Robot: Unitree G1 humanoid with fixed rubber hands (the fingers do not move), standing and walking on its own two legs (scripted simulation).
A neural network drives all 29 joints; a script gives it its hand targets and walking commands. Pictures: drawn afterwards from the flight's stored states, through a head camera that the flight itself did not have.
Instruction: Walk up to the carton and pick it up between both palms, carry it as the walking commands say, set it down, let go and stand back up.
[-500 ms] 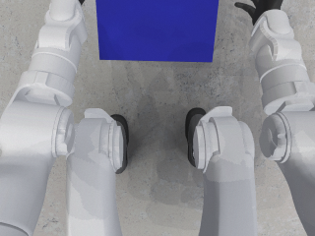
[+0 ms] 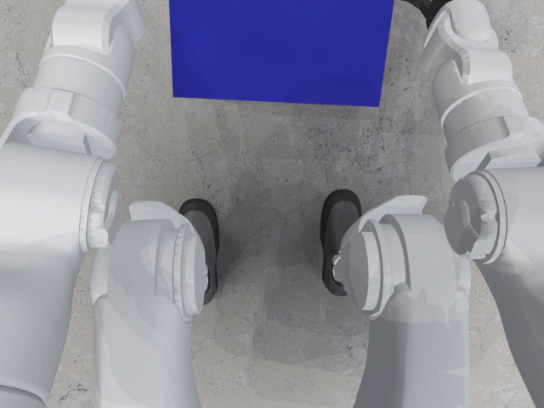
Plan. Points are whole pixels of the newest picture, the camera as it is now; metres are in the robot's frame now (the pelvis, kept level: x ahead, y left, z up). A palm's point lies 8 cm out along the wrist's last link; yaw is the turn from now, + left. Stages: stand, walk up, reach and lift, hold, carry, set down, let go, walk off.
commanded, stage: reach and lift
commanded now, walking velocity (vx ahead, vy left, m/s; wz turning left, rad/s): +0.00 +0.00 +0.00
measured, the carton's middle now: out of the picture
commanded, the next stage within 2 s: none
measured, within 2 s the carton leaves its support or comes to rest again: leaves its support in 1.20 s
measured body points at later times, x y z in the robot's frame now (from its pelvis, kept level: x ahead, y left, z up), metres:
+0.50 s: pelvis -0.01 +0.00 +0.01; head +0.37 +0.00 +0.24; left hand +0.56 +0.14 -0.19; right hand +0.53 -0.17 -0.20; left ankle +0.11 +0.13 -0.33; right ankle +0.12 -0.14 -0.33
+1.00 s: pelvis +0.00 +0.00 +0.00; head +0.37 -0.01 +0.24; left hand +0.56 +0.13 -0.19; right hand +0.54 -0.18 -0.20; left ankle +0.11 +0.13 -0.33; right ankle +0.12 -0.14 -0.33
